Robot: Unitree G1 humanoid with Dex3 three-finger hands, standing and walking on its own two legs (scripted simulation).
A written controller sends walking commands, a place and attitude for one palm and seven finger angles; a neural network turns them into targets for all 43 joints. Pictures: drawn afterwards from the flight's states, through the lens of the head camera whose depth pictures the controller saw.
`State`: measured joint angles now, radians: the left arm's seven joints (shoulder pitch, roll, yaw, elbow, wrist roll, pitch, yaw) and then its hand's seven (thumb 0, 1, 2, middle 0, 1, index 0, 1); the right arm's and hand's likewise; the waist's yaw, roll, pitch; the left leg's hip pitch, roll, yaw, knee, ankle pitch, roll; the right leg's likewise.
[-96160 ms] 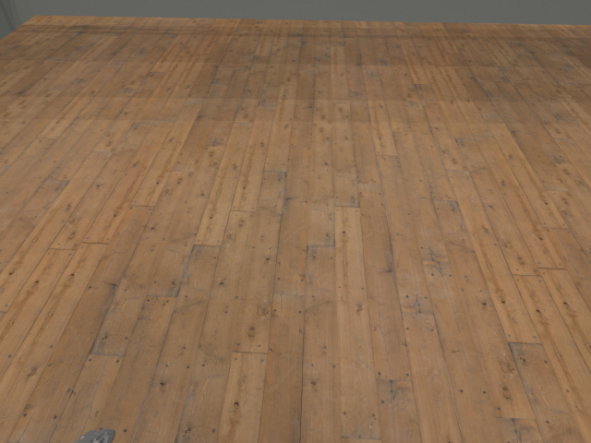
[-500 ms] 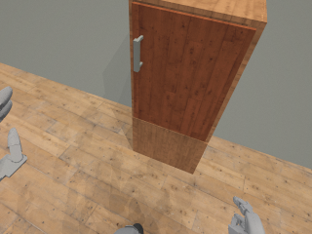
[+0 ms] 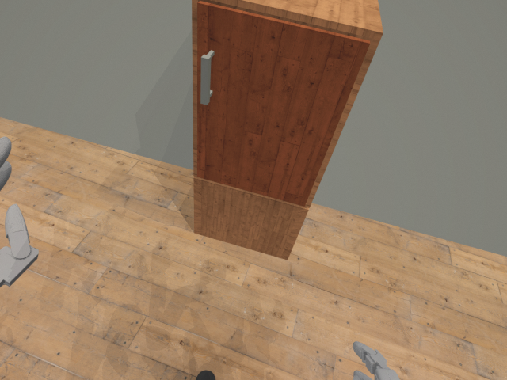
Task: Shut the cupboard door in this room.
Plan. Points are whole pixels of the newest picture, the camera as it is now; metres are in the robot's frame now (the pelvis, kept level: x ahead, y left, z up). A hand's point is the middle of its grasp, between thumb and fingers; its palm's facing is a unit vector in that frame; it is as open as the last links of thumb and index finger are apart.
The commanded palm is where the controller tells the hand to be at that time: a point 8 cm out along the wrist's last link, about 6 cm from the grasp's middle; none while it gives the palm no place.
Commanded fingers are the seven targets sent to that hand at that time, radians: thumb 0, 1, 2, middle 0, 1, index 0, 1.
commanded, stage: stop stepping back and stand still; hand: left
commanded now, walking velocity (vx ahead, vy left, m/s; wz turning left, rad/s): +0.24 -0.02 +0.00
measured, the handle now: (208, 77) +0.84 +0.14 +0.06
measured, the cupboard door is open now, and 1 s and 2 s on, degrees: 0 0 0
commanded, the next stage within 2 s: let the arm hang, fingers relaxed in 0.44 s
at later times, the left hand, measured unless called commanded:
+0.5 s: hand out of the picture +0.15 +0.28 +0.17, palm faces +0.39 -0.78 -0.49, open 7.5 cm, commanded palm +0.09 +0.33 +0.17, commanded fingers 0.00 0.90 0.90 -0.20 -0.30 -0.20 -0.30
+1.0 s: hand out of the picture -0.06 +0.22 -0.18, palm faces +0.08 -0.97 -0.21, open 7.0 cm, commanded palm none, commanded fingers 0.00 0.90 0.90 -0.20 -0.30 -0.20 -0.30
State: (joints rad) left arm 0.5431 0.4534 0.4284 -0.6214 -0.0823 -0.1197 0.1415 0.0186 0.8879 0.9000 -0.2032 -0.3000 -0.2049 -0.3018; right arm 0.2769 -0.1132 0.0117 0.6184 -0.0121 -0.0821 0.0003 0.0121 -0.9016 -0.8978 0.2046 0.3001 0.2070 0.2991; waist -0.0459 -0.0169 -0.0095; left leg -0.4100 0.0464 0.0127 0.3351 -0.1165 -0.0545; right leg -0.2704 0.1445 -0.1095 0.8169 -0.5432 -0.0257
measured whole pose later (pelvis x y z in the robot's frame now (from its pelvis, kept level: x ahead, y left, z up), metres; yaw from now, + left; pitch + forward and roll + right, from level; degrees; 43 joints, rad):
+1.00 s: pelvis -0.06 +0.03 -0.01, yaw +2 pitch -2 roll -1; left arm 0.31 0.20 0.02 1.04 0.01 0.03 0.03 -0.04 0.99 0.90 -0.20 -0.30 -0.20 -0.30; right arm 0.23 -0.17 0.00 1.01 -0.02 0.03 -0.03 0.00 -0.92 -0.90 0.20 0.30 0.20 0.30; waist 0.00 -0.01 0.05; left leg -0.26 0.05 0.03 0.49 -0.20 -0.01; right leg -0.12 0.01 -0.11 0.44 -0.29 -0.04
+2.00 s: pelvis -0.07 +0.06 +0.00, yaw +0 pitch -2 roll +0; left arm 0.35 0.12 0.00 1.16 0.01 0.00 0.04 0.00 0.91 0.90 -0.19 -0.30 -0.20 -0.30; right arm 0.31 -0.11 0.00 1.12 -0.01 0.01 -0.03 0.00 -0.91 -0.90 0.20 0.30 0.20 0.30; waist -0.01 0.00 0.03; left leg -0.22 0.02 0.09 0.40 -0.15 0.02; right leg -0.12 -0.02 -0.06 0.42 -0.26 0.00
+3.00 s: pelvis -0.04 +0.05 +0.00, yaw +0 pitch -2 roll +0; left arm 0.33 0.12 0.00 1.16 0.01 -0.01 0.04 0.00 0.91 0.90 -0.19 -0.30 -0.20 -0.30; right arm 0.29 -0.12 0.00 1.14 -0.01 0.01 -0.04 0.00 -0.91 -0.90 0.20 0.30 0.20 0.30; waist -0.01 0.00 0.05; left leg -0.18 0.03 0.08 0.39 -0.18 0.00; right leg -0.08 -0.01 -0.06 0.38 -0.27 -0.02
